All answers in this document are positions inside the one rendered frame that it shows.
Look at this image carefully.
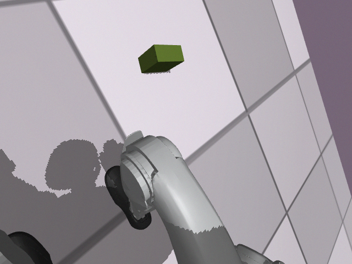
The right robot foot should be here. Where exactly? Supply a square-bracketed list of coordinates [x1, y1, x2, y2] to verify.
[104, 166, 152, 230]

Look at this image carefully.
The left robot foot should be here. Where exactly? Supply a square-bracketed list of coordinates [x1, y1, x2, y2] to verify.
[8, 232, 53, 264]

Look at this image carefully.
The right robot hand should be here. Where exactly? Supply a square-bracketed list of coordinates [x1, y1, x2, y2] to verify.
[235, 244, 273, 264]

